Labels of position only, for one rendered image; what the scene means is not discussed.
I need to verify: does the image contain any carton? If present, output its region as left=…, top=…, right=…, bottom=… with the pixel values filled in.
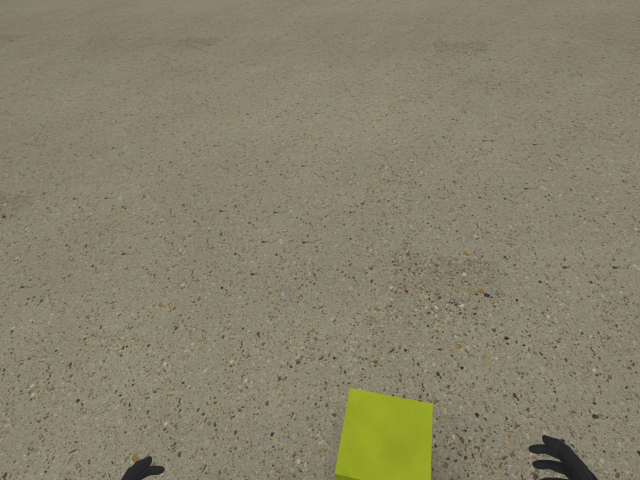
left=335, top=388, right=433, bottom=480

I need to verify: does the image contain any right robot hand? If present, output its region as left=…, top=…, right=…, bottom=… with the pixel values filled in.
left=529, top=435, right=598, bottom=480

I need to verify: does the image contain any left robot hand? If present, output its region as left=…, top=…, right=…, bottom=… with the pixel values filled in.
left=121, top=456, right=165, bottom=480

